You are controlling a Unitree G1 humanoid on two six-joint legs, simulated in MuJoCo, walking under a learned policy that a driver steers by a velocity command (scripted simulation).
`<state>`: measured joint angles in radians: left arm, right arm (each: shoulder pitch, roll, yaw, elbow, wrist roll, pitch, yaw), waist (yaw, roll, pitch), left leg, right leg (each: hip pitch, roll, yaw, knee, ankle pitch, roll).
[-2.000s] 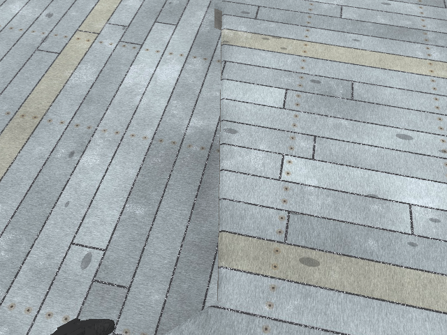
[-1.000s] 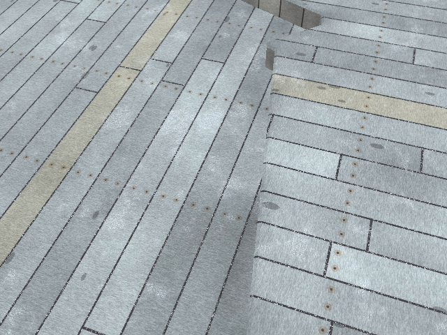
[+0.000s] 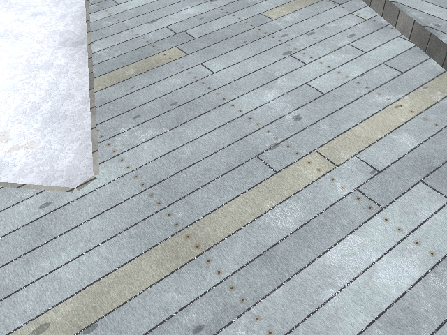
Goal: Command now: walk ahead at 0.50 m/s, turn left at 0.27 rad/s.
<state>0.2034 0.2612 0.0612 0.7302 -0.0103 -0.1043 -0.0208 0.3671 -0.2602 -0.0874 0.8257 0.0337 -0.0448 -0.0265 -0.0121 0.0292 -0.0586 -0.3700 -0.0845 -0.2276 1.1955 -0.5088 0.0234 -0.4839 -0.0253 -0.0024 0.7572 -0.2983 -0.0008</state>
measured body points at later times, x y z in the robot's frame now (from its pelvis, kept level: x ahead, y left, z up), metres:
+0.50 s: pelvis +0.25 +0.03 +0.01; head +0.28 +0.04 +0.46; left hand +0.16 +0.28 -0.12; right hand +0.51 -0.17 -0.05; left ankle +0.35 +0.15 -0.71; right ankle +0.08 -0.12 -0.70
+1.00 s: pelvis +0.53 +0.03 +0.01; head +0.56 +0.02 +0.46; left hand +0.78 +0.21 -0.08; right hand +0.48 -0.24 -0.12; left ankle +0.36 +0.15 -0.71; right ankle +0.66 -0.09 -0.70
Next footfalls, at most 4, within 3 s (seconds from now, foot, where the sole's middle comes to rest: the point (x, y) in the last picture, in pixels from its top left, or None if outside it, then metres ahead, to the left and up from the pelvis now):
0.48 left None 0.39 0.15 -0.74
1.02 right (272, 296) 0.69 -0.09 -0.74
1.48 left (240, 215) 1.02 -0.01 -0.74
1.94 right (303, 249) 0.86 -0.22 -0.74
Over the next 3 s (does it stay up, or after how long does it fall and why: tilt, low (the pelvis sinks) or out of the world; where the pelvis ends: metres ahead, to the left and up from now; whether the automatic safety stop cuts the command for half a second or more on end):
stays up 0.92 -0.09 0.03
